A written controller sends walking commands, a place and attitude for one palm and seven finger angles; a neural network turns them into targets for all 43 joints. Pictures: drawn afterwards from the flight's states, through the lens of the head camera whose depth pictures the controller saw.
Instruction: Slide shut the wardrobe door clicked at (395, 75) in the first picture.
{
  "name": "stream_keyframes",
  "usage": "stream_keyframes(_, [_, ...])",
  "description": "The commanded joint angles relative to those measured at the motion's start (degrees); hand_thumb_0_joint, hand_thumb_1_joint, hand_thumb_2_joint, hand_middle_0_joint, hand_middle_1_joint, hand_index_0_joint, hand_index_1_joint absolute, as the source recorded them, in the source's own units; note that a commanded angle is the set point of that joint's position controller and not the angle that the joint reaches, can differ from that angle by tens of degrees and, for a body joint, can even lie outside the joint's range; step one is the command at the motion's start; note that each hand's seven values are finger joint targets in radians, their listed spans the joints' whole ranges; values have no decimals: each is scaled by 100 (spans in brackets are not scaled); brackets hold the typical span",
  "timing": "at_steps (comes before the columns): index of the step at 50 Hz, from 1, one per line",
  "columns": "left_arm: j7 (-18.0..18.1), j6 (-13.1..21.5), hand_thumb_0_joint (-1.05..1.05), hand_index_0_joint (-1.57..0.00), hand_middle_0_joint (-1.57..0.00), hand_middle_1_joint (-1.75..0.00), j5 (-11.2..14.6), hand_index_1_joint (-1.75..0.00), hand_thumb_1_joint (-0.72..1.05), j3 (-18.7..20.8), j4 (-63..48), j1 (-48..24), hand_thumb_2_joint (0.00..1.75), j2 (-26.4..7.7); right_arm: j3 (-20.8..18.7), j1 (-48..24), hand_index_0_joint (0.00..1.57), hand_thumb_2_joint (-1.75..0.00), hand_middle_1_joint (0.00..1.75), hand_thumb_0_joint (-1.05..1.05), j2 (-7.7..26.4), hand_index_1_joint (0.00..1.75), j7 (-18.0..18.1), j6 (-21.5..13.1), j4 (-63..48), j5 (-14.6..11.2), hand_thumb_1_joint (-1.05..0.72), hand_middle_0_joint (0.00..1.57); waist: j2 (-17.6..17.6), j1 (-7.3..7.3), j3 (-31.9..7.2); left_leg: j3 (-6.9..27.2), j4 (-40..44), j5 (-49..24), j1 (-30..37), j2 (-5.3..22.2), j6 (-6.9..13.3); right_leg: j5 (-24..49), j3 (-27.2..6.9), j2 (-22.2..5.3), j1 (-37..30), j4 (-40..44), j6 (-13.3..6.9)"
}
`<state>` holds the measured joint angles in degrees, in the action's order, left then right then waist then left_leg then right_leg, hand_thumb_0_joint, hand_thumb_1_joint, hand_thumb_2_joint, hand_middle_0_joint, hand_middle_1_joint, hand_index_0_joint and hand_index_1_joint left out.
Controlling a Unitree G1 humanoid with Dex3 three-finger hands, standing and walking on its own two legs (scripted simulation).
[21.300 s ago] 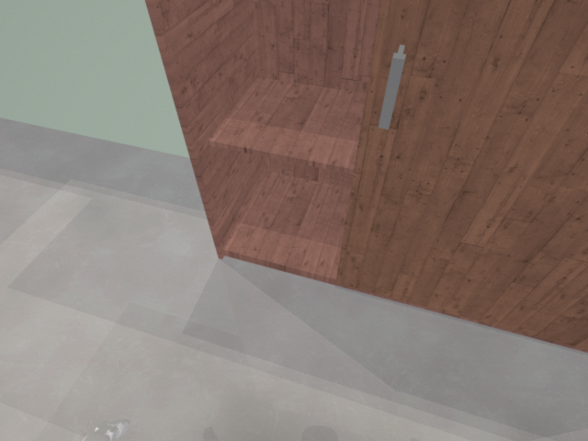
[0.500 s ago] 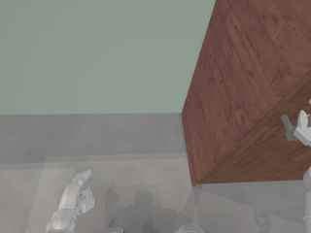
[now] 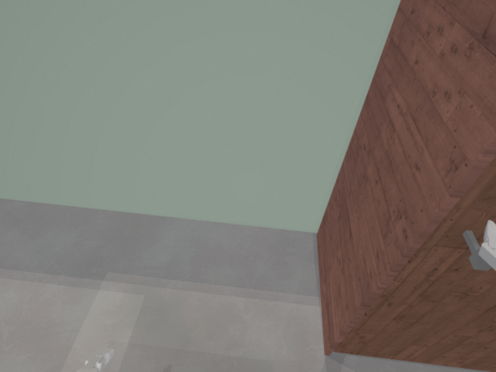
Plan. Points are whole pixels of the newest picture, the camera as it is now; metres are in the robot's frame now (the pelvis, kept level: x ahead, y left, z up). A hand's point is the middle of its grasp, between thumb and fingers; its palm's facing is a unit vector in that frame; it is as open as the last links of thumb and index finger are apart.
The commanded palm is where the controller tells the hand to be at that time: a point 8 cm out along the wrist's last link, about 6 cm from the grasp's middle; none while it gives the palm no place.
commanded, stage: stop walking and hold the door there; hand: right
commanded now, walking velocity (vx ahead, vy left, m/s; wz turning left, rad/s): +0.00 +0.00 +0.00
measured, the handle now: out of the picture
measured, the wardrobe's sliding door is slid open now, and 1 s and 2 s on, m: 0.00 0.00 0.00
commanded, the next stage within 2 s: none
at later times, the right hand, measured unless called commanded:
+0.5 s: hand (493, 247) +0.30 -0.34 +0.11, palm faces +0.55 +0.78 -0.31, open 5.8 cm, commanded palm +0.25 -0.36 +0.10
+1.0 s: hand (490, 252) +0.30 -0.34 +0.10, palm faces +0.35 +0.91 -0.24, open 5.7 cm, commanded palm +0.26 -0.37 +0.10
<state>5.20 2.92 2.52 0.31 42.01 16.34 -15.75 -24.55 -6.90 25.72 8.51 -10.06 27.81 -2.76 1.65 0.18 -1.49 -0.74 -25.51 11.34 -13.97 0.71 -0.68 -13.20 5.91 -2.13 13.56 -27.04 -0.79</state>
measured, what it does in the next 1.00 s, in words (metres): steps to the right: left foot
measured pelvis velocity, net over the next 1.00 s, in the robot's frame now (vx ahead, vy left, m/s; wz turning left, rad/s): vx -0.08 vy -0.10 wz -0.01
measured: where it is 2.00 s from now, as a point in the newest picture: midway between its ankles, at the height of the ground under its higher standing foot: outside the picture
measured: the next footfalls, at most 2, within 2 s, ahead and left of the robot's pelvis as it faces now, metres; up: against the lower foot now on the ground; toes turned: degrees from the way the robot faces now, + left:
left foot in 1.00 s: -0.07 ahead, +0.01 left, +0.00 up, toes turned +8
right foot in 1.26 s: -0.05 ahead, -0.36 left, +0.00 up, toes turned -8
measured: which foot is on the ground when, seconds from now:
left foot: down 0.00-0.70, up 0.72-0.98, down 1.00-1.00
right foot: down 0.00-1.00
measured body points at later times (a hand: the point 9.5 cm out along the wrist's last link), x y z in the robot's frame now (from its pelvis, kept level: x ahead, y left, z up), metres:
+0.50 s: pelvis -0.01 -0.01 +0.00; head -0.01 +0.01 +0.45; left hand +0.13 +0.25 -0.11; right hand +0.27 -0.38 +0.12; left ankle +0.02 +0.13 -0.74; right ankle +0.01 -0.11 -0.74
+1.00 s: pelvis -0.08 -0.10 -0.02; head -0.03 -0.09 +0.43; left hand +0.08 +0.11 -0.14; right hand +0.27 -0.39 +0.11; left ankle -0.11 +0.00 -0.75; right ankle -0.01 -0.14 -0.74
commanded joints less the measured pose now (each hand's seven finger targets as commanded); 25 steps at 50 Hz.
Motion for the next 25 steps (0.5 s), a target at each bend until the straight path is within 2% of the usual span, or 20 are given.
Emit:
stream_keyframes(1, [63, 373, 0, -20, -20, -30, -23, -30, 90, 223, -850, -687, 90, -775, -54, -1146, 45, -90, 140, 0, 1377, 140, -31, -180, -442, 201, -90, 45, 275, -4, -396, 339, 424, 308, -32, 275, 86, -403, -761, -603, -41, 1036, -75])
stream_keyframes(3, [68, 384, 0, -20, -20, -30, -18, -30, 90, 219, -862, -673, 90, -736, 156, -1119, 45, -90, 140, 0, 1136, 140, -59, -220, -452, 188, -90, 45, 156, -6, -403, 341, 409, 116, -8, 269, 83, -300, -702, -607, -119, 1039, -81])
stream_keyframes(4, [74, 383, 0, -20, -20, -30, -17, -30, 90, 233, -832, -632, 90, -765, 60, -1113, 45, -90, 140, 0, 1243, 140, -51, -222, -383, 187, -90, 45, 63, -11, -401, 359, 435, 39, -15, 272, 79, -213, -652, -595, -133, 994, -73])
stream_keyframes(7, [73, 391, 0, -20, -20, -30, -25, -30, 90, 239, -805, -602, 90, -771, 141, -1194, 45, -90, 140, 0, 1195, 140, -73, -249, -325, 199, -90, 45, 12, -4, -400, 390, 493, -34, -27, 302, 92, -91, -568, -545, -162, 941, -40])
stream_keyframes(12, [58, 387, 0, -20, -20, -30, -16, -30, 90, 239, -779, -583, 90, -768, 162, -1282, 45, -90, 140, 0, 1183, 140, -90, -285, -85, 193, -90, 45, -150, 3, -287, 461, 681, 311, -220, 307, 99, -424, -536, -489, -128, 920, -27])
stream_keyframes(15, [49, 390, 0, -20, -20, -30, -22, -30, 90, 243, -776, -606, 90, -764, 222, -1330, 45, -90, 140, 0, 1139, 140, -102, -314, 40, 202, -90, 45, -83, 12, -267, 455, 731, 431, -282, 315, 104, -557, -511, -464, -107, 916, -28])
stream_keyframes(17, [49, 400, 0, -20, -20, -30, -15, -30, 90, 247, -761, -581, 90, -763, 133, -1403, 45, -90, 140, 0, 1245, 140, -95, -360, 12, 209, -90, 45, -123, -5, -410, 457, 695, 274, -234, 305, 105, -364, -517, -468, -228, 878, -28])
stream_keyframes(19, [43, 382, 0, -20, -20, -30, -14, -30, 90, 271, -784, -629, 90, -765, 157, -1411, 45, -90, 140, 0, 1221, 140, -101, -376, -11, 219, -90, 45, -26, -39, -417, 544, 710, -148, -154, 425, 125, 84, -417, -345, -193, 636, -27])
stream_keyframes(20, [36, 364, 0, -20, -20, -30, -25, -30, 90, 295, -793, -675, 90, -781, 215, -1376, 45, -90, 140, 0, 1171, 140, -114, -365, 57, 212, -90, 45, -111, -33, -373, 653, 761, -345, -187, 526, 145, 266, -374, -288, -167, 477, -7])
stream_keyframes(21, [25, 331, 0, -20, -20, -30, -17, -30, 90, 313, -783, -645, 90, -789, 93, -1354, 45, -90, 140, 0, 1310, 140, -104, -368, 103, 214, -90, 45, -205, -47, -348, 746, 798, -532, -219, 641, 162, 416, -364, -253, -142, 309, 19])
stream_keyframes(22, [6, 300, 0, -20, -20, -30, -17, -30, 90, 326, -809, -647, 90, -757, 219, -1357, 45, -90, 140, 0, 1187, 140, -118, -379, 79, 217, -90, 45, -393, -33, -445, 817, 804, -778, -179, 796, 188, 525, -337, -205, -176, 122, 45])
stream_keyframes(23, [-6, 262, 0, -20, -20, -30, -12, -30, 90, 362, -805, -632, 90, -775, 109, -1379, 45, -90, 140, 0, 1315, 140, -100, -384, 83, 219, -90, 45, -501, -23, -531, 930, 800, -1031, -183, 956, 235, 578, -309, -156, -215, -78, 67])
stream_keyframes(25, [-27, 182, 0, -20, -20, -30, -14, -30, 90, 395, -831, -635, 90, -769, 127, -1428, 45, -90, 140, 0, 1328, 140, -97, -386, 123, 226, -90, 45, -772, -2, -694, 1101, 705, -1633, -15, 1335, 369, 451, -326, -52, -85, -480, 119])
